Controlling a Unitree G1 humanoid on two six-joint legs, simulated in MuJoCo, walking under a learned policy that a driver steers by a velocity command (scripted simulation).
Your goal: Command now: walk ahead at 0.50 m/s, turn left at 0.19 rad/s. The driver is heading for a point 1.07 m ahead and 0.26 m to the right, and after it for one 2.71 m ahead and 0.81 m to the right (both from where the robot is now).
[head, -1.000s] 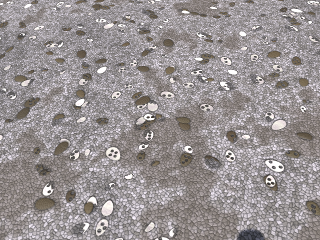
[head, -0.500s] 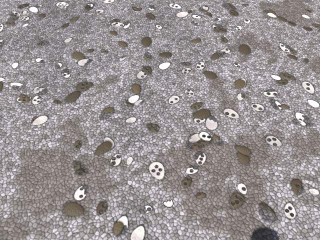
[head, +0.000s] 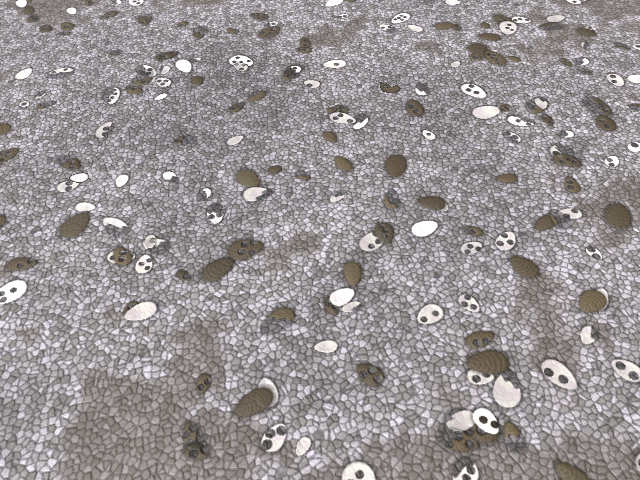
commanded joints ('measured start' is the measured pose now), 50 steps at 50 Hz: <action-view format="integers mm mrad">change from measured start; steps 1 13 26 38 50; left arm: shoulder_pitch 19 153 91 -239 -12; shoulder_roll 110 202 92 56 144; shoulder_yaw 24 42 22 5 51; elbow -36 62 6 -150 -153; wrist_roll -7 -35 -36 -29 -11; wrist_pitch -14 30 64 60 43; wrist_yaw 0 14 19 -39 -8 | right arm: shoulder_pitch -18 -327 -90 27 -95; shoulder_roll -55 -49 -74 -164 -144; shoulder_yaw -16 -2 -34 -62 -36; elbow -79 -168 -26 79 -36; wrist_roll -6 4 -30 -6 -18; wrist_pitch -16 -46 -76 -34 -92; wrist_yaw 5 42 22 -7 3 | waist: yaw -3 66 7 -90 -2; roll -143 -128 50 -13 -58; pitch -4 44 -10 95 -79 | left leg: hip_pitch -188 -82 323 545 -201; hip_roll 92 50 259 289 118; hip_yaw -10 52 -49 221 -23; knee -76 -620 -1008 -977 22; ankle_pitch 64 310 337 522 16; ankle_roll -14 6 178 126 -22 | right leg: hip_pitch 140 257 -361 -448 230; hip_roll -256 -294 -178 -142 -245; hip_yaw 289 145 118 -2 423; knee -255 -226 710 225 -159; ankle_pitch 70 222 -58 166 166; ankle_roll -185 -134 49 -3 -266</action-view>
